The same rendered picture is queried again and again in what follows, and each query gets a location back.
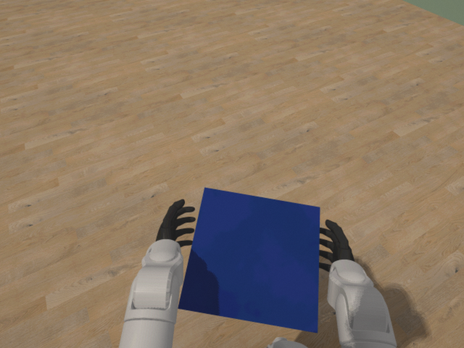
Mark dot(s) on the right robot hand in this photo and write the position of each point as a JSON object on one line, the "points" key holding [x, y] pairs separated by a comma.
{"points": [[339, 245]]}

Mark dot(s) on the carton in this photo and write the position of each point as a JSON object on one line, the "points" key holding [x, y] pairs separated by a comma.
{"points": [[256, 259]]}

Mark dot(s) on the robot right forearm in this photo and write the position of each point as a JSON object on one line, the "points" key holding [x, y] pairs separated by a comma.
{"points": [[362, 316]]}

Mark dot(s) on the robot right shin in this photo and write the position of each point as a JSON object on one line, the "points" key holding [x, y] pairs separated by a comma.
{"points": [[279, 339]]}

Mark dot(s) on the robot left forearm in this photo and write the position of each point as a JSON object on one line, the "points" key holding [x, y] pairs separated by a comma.
{"points": [[152, 306]]}

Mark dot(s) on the left robot hand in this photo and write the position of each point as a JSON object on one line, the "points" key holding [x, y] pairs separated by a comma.
{"points": [[167, 230]]}

